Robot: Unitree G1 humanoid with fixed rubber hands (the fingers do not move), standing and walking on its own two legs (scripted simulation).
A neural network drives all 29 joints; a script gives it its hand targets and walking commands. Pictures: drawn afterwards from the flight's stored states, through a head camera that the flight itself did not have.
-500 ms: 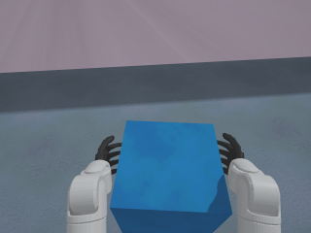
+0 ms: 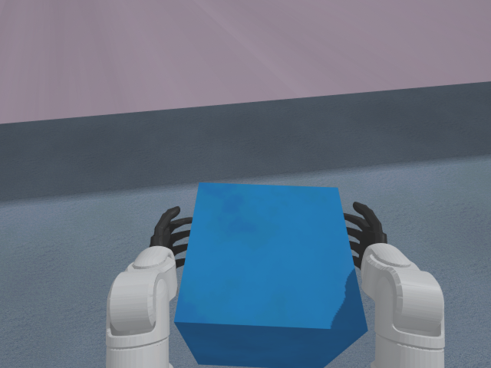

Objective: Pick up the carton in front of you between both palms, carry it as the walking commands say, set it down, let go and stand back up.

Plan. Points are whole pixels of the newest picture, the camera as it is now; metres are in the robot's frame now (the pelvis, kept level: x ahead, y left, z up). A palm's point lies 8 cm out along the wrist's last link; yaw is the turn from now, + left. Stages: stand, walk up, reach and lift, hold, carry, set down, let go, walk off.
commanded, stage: carry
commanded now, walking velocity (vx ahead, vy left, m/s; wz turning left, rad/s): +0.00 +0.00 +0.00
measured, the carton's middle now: (263, 281) +0.27 +0.00 +0.02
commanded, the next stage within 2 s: hold in 1.82 s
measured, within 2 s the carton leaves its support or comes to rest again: neither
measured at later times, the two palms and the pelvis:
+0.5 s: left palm (173, 182) +0.42 +0.16 +0.10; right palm (341, 175) +0.42 -0.14 +0.11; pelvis +0.16 +0.01 +0.01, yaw +0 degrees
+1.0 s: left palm (177, 197) +0.42 +0.16 +0.06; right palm (335, 193) +0.42 -0.13 +0.06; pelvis +0.15 +0.02 +0.01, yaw +0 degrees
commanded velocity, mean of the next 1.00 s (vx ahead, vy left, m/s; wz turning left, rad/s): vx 0.00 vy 0.00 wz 0.00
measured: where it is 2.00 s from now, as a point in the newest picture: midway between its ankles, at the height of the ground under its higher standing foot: outside the picture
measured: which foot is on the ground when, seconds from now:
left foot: up 0.00-0.24, down 0.26-1.00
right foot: down 0.00-1.00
